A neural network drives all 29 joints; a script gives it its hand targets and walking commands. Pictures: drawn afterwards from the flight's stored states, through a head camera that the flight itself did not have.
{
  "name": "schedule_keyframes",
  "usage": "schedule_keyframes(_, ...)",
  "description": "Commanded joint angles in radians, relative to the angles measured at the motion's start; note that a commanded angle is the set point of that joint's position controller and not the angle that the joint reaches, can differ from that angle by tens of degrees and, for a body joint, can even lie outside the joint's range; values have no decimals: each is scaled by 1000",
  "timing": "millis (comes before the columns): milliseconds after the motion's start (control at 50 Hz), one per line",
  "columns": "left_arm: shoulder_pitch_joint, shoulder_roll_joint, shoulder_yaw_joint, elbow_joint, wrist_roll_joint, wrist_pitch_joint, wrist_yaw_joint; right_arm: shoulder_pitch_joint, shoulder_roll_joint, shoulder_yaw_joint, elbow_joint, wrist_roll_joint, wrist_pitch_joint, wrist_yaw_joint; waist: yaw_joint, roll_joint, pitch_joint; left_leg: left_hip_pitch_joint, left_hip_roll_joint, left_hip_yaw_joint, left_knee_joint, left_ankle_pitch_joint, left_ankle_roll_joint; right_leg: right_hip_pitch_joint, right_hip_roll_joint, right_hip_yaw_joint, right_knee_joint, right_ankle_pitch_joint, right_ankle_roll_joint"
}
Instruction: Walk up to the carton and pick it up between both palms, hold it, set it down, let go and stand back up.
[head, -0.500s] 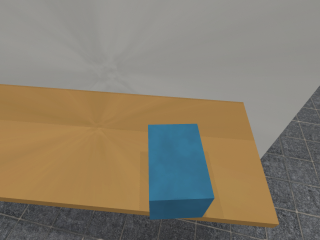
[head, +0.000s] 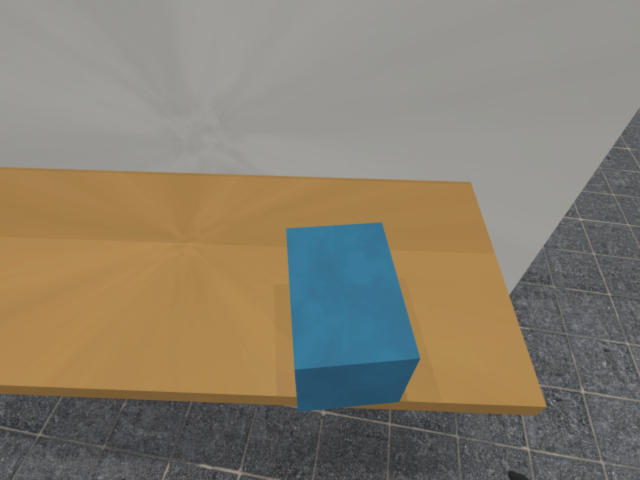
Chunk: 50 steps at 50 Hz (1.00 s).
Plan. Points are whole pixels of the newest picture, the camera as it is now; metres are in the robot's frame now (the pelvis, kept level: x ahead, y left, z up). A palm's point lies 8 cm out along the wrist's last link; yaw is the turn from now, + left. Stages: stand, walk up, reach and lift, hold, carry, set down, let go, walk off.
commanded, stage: walk up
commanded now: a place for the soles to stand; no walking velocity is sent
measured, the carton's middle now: (341, 313) +0.42 -0.03 -0.11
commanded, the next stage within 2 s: reach and lift in 1.04 s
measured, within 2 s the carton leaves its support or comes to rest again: neither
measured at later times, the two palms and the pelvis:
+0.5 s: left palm out of the picture +0.12 +0.26 -0.10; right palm out of the picture +0.09 -0.27 -0.10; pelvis +0.01 +0.00 +0.00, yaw -3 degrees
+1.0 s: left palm (116, 475) +0.17 +0.26 -0.09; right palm out of the picture +0.07 -0.28 -0.10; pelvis +0.02 +0.01 +0.00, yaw -8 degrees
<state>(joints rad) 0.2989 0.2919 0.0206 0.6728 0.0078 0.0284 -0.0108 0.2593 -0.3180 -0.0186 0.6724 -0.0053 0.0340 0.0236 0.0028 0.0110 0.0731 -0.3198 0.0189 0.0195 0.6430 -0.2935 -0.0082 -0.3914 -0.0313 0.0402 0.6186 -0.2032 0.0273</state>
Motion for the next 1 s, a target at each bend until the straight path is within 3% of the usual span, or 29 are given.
schedule_keyframes(0, -29, 167, 57, -98, 0, -25, 2, 18, -138, -51, -87, -2, -39, -8, -8, -80, -54, 0, 71, -122, -168, -151, 63, -14, -51, 107, -168, -235, -76)
schedule_keyframes(60, 8, 143, 56, -100, 4, -29, -2, -8, -168, -54, -89, 2, -39, -12, 16, 14, -77, -78, 116, -163, -247, -212, 82, 72, -1, 52, -59, -175, -57)
schedule_keyframes(100, 26, 140, 57, -99, 4, -35, -2, -29, -162, -52, -90, 0, -35, -14, 24, 2, -65, -85, 129, -152, -249, -202, 91, 80, 2, 60, -52, -145, -57)
schedule_keyframes(120, 32, 142, 56, -97, 5, -38, -3, -31, -157, -50, -94, -1, -33, -13, 23, 25, -73, -65, 121, -138, -237, -182, 87, 78, -10, 75, -65, -133, -64)
schedule_keyframes(180, 21, 162, 60, -105, 0, -43, 2, -7, -133, -44, -83, 3, -25, -10, 9, -5, -70, -17, 73, -69, -157, -150, 65, 19, -49, 157, -148, -172, -80)
schedule_keyframes(220, -12, 182, 65, -110, 2, -39, 7, 16, -113, -40, -83, 4, -23, -7, -9, -19, -43, -8, 54, -54, -134, -156, 58, -23, -71, 195, -189, -231, -90)
schedule_keyframes(240, -19, 186, 62, -113, 2, -38, 8, 27, -108, -37, -83, 4, -25, -8, -16, -41, -32, 7, 54, -51, -128, -115, 56, -26, -71, 202, -192, -197, -88)
schedule_keyframes(340, 2, 158, 54, -103, 1, -36, 5, 23, -128, -41, -80, 4, -34, -15, -3, -42, -52, 19, 88, -78, -159, -66, 65, -4, -31, 154, -129, -87, -75)
schedule_keyframes(360, 6, 155, 55, -107, 2, -37, 6, 25, -134, -42, -80, 6, -34, -15, -2, -20, -68, 11, 91, -79, -157, -41, 66, 18, -27, 147, -114, -60, -76)
schedule_keyframes(460, -10, 161, 57, -115, 1, -36, 6, 26, -139, -42, -88, 6, -28, -16, -5, -43, -111, 43, 89, -58, -133, -33, 66, 22, -27, 165, -103, -30, -82)
schedule_keyframes(500, -6, 151, 53, -121, 0, -34, 6, 8, -144, -40, -94, 6, -26, -16, 0, 0, -89, 39, 105, -55, -143, -2, 72, 10, -12, 159, -77, 14, -78)
schedule_keyframes(560, -12, 159, 56, -127, 1, -34, 5, 6, -146, -40, -92, 7, -24, -16, -5, -10, -92, 22, 118, -59, -154, -18, 78, 27, -2, 154, -59, 2, -72)
schedule_keyframes(600, -6, 155, 58, -129, 2, -33, 4, -11, -148, -42, -97, 8, -21, -15, 1, 14, -72, 6, 120, -47, -149, -2, 76, 29, 2, 156, -50, 48, -69)
schedule_keyframes(620, -11, 170, 60, -126, 1, -34, 4, -7, -142, -40, -94, 6, -20, -16, -3, -29, -84, 24, 114, -35, -130, 16, 74, 26, -4, 164, -56, 67, -73)
schedule_keyframes(660, -19, 173, 62, -130, 1, -34, 4, 1, -149, -41, -97, 9, -17, -15, -9, -29, -101, 43, 97, -18, -110, -28, 64, 16, -16, 189, -81, 42, -83)
schedule_keyframes(680, -20, 173, 63, -134, 0, -33, 4, 4, -141, -40, -96, 9, -15, -15, -10, -59, -88, 50, 91, -10, -99, -50, 60, -4, -20, 209, -102, 21, -88)
schedule_keyframes(720, -26, 180, 63, -130, 1, -34, 5, 9, -133, -38, -93, 9, -16, -15, -11, -53, -107, 87, 73, 6, -77, -24, 51, -1, -38, 239, -121, 53, -101)
schedule_keyframes(740, -39, 189, 65, -134, 1, -33, 7, 16, -128, -37, -93, 7, -17, -16, -18, -79, -108, 99, 74, 3, -66, 21, 52, -3, -37, 241, -114, 101, -104)
schedule_keyframes(780, -42, 183, 63, -138, 0, -30, 8, 34, -140, -41, -85, 7, -20, -17, -21, -96, -140, 111, 77, -4, -68, 1, 55, 3, -34, 235, -116, 63, -107)
schedule_keyframes(860, -43, 160, 59, -136, -1, -22, 6, 22, -142, -43, -86, 6, -20, -18, -10, -47, -90, 73, 103, -25, -132, -72, 66, -23, -6, 210, -102, -33, -87)
schedule_keyframes(900, -43, 152, 59, -141, -2, -23, 4, -5, -161, -46, -93, 3, -22, -20, 0, 18, -66, 35, 148, -48, -185, -47, 79, -8, 34, 159, -29, 1, -66)
schedule_keyframes(940, -26, 154, 62, -139, 8, -26, 4, -10, -175, -48, -92, 0, -24, -19, 6, 18, -81, -9, 197, -67, -207, 5, 111, 64, 58, 112, 43, 60, -54)
schedule_keyframes(980, -8, 155, 65, -137, 5, -29, 2, -25, -181, -50, -95, 0, -17, -18, 9, 35, -81, -24, 198, -34, -189, 0, 115, 85, 54, 119, 46, 74, -57)
